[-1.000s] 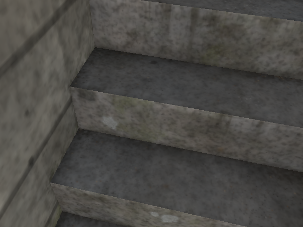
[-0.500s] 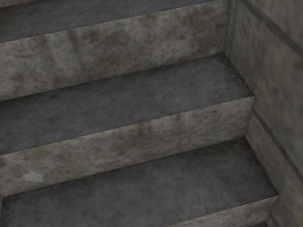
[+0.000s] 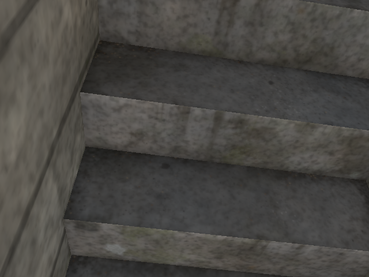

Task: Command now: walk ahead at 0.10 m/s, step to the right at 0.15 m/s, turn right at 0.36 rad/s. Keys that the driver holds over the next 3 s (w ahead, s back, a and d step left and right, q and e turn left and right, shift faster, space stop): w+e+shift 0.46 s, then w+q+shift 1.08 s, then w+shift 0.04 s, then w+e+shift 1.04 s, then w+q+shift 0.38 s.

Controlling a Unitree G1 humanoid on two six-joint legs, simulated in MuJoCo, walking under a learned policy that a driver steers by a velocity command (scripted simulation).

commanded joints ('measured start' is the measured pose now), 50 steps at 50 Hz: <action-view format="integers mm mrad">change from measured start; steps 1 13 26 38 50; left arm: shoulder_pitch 48 -101 88 162 -135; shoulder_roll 44 34 236 167 326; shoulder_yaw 7 28 67 26 101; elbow -80 -233 -118 -33 -98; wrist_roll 2 -44 33 30 -44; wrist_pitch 15 -12 -115 -49 -28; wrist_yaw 11 -18 -25 35 43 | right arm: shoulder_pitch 36 25 -101 -379 -69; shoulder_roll -176 -223 -65 -102 -134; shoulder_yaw -57 -56 -32 -55 -13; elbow -84 -163 -196 -208 -238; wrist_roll -17 10 13 18 -20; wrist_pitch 9 28 -20 -54 20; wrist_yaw -15 -32 96 47 76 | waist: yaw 15 -24 -43 44 -192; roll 164 293 -105 -47 -59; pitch -3 61 14 -117 -441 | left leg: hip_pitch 113 384 -243 -950 -200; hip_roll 263 356 -19 -104 -153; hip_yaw -114 48 145 -131 -42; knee -383 -524 574 1586 414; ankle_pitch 654 663 -109 -119 -263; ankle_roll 139 186 -79 -119 86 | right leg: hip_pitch -100 -320 1002 1164 944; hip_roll -67 -209 -359 -638 -620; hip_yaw -9 -167 -121 -271 -470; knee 68 283 -1357 -1402 -1207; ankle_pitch -84 -103 1189 977 1696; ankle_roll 89 120 -202 -308 -263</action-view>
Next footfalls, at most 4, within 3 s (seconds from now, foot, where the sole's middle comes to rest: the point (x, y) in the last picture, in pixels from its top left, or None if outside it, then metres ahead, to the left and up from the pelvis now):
0.50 right None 0.12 -0.25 -0.74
0.98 left None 0.29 -0.03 -0.53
1.38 right None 0.35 -0.29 -0.53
1.80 left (135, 237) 0.43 0.11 -0.29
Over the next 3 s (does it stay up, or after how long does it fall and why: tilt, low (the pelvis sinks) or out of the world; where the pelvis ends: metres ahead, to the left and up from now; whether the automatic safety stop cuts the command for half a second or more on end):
stays up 0.40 -0.14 0.24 its command is cut before an obstacle from the start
